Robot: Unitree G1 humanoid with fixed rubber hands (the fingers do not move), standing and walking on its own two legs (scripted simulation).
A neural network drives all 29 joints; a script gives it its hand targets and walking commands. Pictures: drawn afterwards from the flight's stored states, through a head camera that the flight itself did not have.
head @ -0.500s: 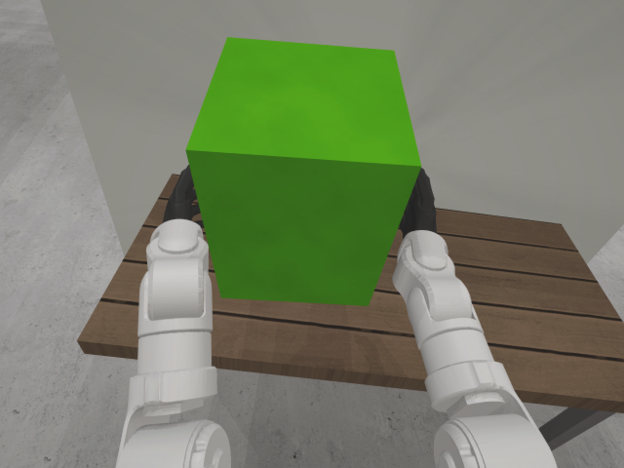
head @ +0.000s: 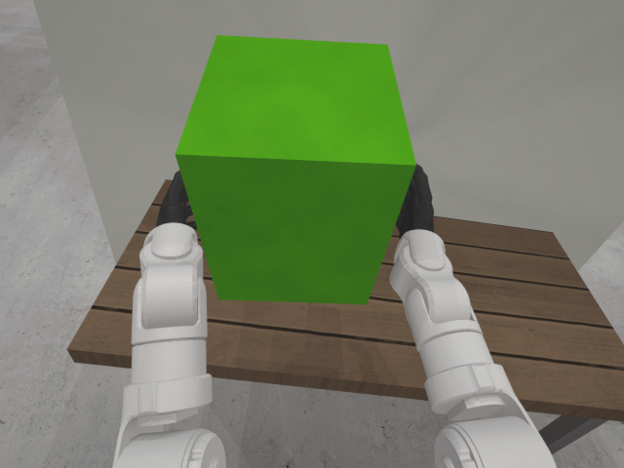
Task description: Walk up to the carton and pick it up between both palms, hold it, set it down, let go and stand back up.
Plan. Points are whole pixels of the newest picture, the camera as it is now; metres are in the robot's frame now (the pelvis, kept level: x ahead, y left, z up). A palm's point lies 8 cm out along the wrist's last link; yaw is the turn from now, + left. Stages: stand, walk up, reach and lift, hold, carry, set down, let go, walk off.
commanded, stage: hold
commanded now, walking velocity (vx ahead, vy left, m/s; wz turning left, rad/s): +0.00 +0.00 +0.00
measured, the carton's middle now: (297, 180) +0.42 +0.01 +0.20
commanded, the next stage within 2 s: set down in 1.46 s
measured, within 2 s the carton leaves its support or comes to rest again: neither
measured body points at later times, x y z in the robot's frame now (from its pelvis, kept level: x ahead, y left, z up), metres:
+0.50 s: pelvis -0.01 +0.00 +0.00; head -0.03 +0.04 +0.45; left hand +0.37 +0.15 +0.16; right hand +0.37 -0.14 +0.18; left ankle +0.06 +0.13 -0.75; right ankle +0.01 -0.09 -0.75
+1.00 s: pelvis +0.00 +0.00 +0.00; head -0.02 +0.05 +0.45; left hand +0.38 +0.15 +0.15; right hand +0.37 -0.14 +0.18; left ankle +0.06 +0.13 -0.75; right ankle +0.01 -0.09 -0.75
